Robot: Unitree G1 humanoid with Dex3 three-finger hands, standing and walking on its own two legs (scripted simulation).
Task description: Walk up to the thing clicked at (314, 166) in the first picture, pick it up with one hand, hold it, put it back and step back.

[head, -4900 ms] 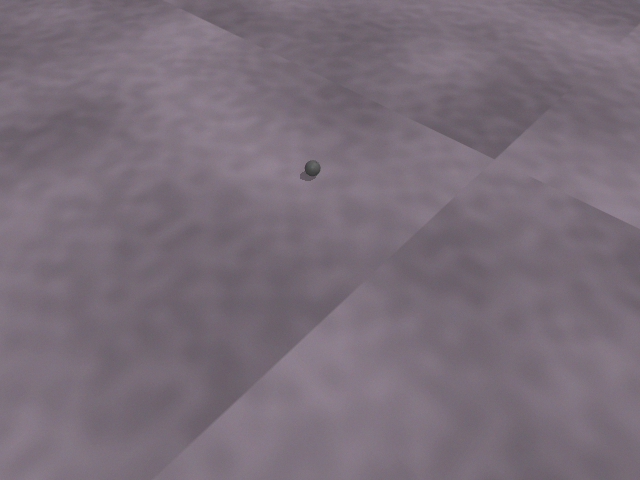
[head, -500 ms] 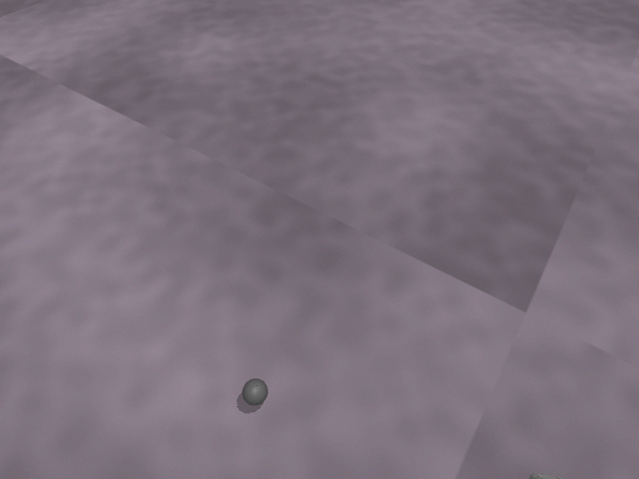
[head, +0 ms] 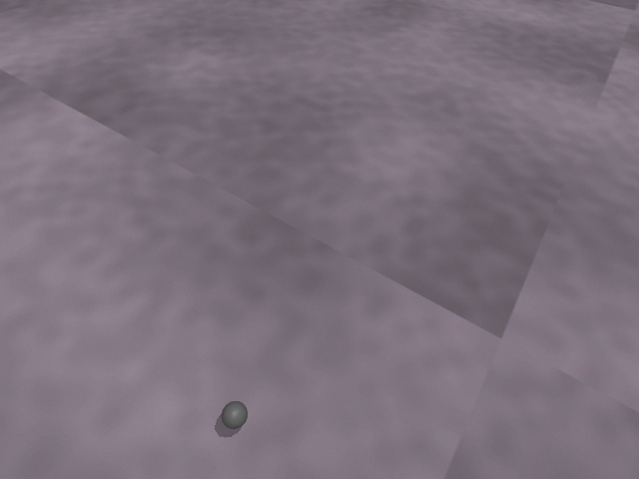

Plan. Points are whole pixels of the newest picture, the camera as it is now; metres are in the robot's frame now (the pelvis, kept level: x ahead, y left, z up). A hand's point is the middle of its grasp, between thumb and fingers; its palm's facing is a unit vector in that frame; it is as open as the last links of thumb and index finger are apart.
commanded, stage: walk up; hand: left
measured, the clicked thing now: (234, 414) +0.44 +0.22 -0.74
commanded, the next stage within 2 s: stand in 0.84 s
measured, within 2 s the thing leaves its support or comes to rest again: neither
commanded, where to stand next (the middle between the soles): +0.05 -0.02 m, yaw +0 degrees
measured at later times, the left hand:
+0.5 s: hand out of the picture +0.07 +0.25 -0.16, palm faces +0.01 -0.95 -0.33, open 7.4 cm
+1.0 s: hand out of the picture +0.10 +0.25 -0.15, palm faces -0.01 -0.94 -0.33, open 7.4 cm
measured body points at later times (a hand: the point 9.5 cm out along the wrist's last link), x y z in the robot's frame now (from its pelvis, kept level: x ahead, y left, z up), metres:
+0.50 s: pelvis +0.01 +0.00 +0.00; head +0.02 +0.00 +0.45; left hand +0.07 +0.30 -0.13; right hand +0.10 -0.29 -0.13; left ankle +0.01 +0.12 -0.75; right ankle +0.02 -0.13 -0.75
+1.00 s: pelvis +0.02 +0.00 +0.00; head +0.03 +0.00 +0.45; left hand +0.10 +0.30 -0.13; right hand +0.10 -0.30 -0.13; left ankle +0.01 +0.12 -0.75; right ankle +0.02 -0.13 -0.75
